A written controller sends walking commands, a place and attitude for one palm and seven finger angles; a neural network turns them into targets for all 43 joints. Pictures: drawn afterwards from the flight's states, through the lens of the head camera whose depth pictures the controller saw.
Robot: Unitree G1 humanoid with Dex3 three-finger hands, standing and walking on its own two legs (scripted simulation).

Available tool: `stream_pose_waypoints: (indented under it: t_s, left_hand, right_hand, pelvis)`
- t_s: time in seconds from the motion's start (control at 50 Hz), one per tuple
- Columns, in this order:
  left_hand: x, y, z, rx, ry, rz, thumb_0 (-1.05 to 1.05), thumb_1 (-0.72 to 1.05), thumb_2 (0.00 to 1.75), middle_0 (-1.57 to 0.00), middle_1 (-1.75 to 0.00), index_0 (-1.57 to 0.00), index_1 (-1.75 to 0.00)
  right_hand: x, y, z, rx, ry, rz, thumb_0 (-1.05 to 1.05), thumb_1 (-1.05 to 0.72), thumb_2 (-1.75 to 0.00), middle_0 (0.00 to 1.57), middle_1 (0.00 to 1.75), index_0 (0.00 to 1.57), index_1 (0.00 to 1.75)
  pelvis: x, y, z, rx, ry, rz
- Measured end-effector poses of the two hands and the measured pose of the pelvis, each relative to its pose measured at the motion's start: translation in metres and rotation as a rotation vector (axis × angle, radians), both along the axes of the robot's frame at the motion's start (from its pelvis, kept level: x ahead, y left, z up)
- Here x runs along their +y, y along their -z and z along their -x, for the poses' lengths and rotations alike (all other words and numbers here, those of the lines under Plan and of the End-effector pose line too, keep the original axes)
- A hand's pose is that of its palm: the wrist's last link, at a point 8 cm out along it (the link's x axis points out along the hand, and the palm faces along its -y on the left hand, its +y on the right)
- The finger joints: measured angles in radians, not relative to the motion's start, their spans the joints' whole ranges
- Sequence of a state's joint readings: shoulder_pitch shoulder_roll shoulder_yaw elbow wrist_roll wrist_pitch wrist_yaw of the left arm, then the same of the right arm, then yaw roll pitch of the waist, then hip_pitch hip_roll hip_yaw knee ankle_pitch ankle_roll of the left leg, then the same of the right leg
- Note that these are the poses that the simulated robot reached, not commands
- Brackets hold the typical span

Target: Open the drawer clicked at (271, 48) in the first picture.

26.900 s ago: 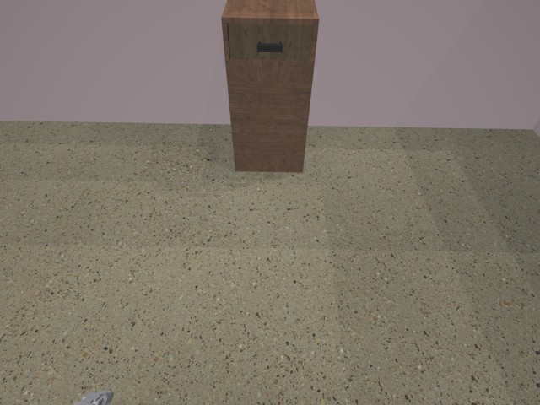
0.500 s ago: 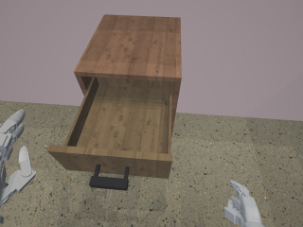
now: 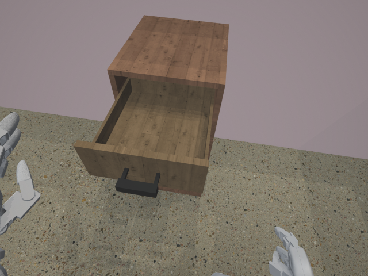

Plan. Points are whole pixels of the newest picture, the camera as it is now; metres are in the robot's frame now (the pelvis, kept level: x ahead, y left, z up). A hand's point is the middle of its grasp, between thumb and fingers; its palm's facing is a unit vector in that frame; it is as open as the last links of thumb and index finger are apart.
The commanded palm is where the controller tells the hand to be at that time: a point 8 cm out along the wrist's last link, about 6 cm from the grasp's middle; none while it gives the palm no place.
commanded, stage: step back with the hand held close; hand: left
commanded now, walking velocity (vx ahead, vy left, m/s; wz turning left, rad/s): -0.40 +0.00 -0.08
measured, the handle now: (139, 180) +0.35 +0.13 -0.04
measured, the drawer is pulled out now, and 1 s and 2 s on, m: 0.30 0.30 0.30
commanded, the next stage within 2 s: stop stepping back and stand still in 0.36 s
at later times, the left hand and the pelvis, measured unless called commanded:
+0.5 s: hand out of the picture +0.10 +0.21 +0.17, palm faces +0.27 -0.83 -0.49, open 7.4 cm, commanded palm +0.02 +0.26 +0.19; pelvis -0.11 -0.01 +0.01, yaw -2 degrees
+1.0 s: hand out of the picture +0.02 +0.20 +0.17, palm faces +0.26 -0.85 -0.47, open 7.4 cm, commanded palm -0.03 +0.25 +0.19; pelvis -0.18 -0.03 +0.01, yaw -3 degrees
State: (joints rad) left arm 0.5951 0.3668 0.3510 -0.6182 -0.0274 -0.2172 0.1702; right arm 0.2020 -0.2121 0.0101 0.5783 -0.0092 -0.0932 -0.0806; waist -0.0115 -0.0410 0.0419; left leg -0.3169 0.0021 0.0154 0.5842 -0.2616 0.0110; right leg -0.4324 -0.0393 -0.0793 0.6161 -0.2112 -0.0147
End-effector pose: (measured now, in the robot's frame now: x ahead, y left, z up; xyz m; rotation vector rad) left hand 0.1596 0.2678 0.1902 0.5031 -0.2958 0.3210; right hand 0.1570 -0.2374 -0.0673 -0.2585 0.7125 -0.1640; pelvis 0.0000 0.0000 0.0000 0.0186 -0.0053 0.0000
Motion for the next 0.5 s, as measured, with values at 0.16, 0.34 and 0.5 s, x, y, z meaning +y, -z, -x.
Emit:
stream_pose_waypoints:
  t_s: [0.16, 0.34, 0.5]
  left_hand:
    - [-0.009, -0.004, 0.025, 0.034, -0.003, -0.07, 0.01, 0.89, 0.9, -0.21, -0.3, -0.2, -0.3]
    - [-0.031, 0.001, 0.054, 0.101, 0.084, -0.025, 0.01, 0.89, 0.9, -0.21, -0.3, -0.21, -0.3]
    - [-0.011, 0.005, 0.099, 0.076, 0.078, -0.048, 0.01, 0.89, 0.9, -0.21, -0.3, -0.21, -0.3]
  right_hand:
    - [-0.007, 0.007, 0.027, -0.022, 0.011, -0.065, 0.01, -0.9, -0.9, 0.2, 0.3, 0.2, 0.3]
    - [-0.022, -0.005, 0.068, 0.035, 0.035, -0.046, 0.01, -0.9, -0.9, 0.2, 0.3, 0.2, 0.3]
    - [-0.017, -0.01, 0.106, 0.006, 0.045, 0.005, 0.01, -0.9, -0.9, 0.2, 0.3, 0.2, 0.3]
  pelvis:
    - [-0.016, 0.002, 0.027, 0.025, 0.036, 0.015]
    - [-0.022, -0.012, 0.071, 0.044, 0.03, -0.026]
    - [-0.013, -0.005, 0.114, 0.032, 0.031, -0.012]
